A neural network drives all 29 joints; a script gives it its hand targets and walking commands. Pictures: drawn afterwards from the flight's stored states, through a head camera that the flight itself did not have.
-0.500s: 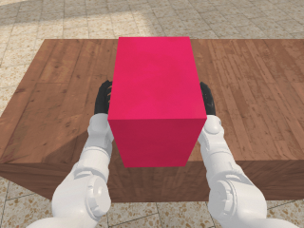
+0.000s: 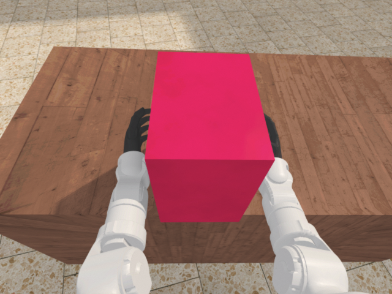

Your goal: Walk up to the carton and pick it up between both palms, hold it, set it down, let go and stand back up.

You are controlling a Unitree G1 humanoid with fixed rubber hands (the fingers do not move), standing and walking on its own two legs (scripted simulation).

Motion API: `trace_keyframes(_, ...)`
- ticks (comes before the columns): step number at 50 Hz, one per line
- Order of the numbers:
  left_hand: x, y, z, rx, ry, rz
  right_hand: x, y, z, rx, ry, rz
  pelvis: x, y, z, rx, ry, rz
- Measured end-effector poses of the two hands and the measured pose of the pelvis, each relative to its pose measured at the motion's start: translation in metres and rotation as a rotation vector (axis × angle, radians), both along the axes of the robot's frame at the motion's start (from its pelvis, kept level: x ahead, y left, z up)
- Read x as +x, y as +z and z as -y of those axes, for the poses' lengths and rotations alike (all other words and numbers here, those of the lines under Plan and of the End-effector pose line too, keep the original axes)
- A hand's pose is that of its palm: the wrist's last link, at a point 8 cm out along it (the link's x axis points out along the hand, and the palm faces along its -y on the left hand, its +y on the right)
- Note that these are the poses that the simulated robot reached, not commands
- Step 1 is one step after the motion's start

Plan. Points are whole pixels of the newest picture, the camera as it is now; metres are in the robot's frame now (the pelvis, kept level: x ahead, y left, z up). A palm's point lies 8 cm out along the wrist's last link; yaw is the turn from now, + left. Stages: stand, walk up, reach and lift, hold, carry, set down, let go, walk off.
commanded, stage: reach and lift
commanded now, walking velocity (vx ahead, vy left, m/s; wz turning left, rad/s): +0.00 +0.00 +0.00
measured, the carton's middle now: (201, 143) +0.42 +0.00 +0.03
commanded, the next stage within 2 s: none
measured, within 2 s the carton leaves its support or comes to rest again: leaves its support in 1.88 s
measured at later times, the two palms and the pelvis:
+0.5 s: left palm (134, 146) +0.39 +0.14 +0.06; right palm (269, 151) +0.38 -0.15 +0.05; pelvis +0.00 +0.00 +0.00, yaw +0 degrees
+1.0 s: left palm (134, 148) +0.38 +0.14 +0.06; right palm (270, 152) +0.38 -0.15 +0.06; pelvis -0.01 +0.00 +0.00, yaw +1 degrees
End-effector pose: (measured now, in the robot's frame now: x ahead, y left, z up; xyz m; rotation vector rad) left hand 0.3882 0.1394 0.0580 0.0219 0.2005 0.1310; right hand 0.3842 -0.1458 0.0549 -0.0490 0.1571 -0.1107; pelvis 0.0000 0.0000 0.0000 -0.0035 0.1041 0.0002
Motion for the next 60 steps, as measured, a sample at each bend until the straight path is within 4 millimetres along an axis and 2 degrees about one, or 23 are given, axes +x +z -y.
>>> trace_keyframes(44,-0.001,-0.001,0.000,-0.011,0.006,-0.002,0.000,0.000,0.000,-0.021,0.004,0.015,-0.008,0.000,-0.001,-0.001,0.007,-0.049)
trace_keyframes(52,-0.007,0.001,0.000,-0.017,0.008,0.041,-0.006,0.003,-0.001,-0.056,0.005,0.065,-0.011,-0.001,0.001,-0.003,0.014,-0.075)
trace_keyframes(60,-0.019,0.006,0.000,-0.007,0.010,0.105,-0.018,0.007,-0.001,-0.064,0.003,0.130,-0.023,-0.001,0.004,-0.002,0.021,-0.093)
